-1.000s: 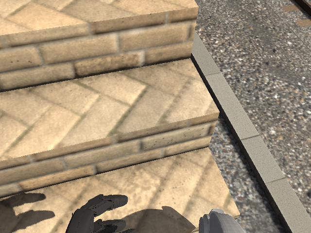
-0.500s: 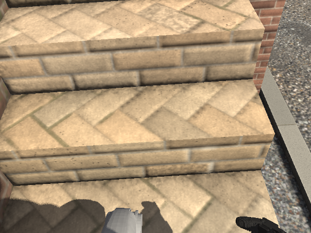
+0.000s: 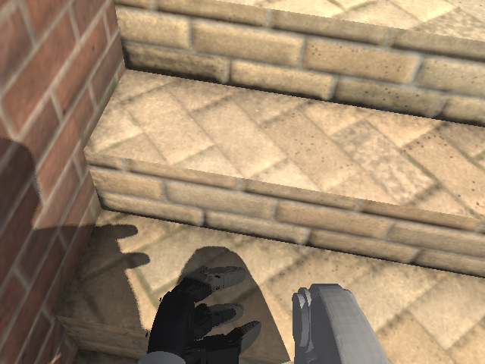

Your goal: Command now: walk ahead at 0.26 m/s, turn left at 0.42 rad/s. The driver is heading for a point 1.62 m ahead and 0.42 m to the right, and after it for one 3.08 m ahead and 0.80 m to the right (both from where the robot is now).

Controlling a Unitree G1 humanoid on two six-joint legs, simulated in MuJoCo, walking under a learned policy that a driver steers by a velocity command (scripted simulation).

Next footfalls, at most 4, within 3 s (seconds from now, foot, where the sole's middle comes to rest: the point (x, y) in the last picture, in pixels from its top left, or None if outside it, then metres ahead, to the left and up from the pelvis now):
0.12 right None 0.22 -0.11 -0.59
0.46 left None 0.31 0.17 -0.59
0.78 right None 0.19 -0.10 -0.59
1.10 left None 0.25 0.09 -0.59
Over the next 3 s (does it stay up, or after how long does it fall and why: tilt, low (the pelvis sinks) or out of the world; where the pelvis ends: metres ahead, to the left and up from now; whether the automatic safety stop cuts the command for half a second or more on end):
stays up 0.22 -0.08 0.19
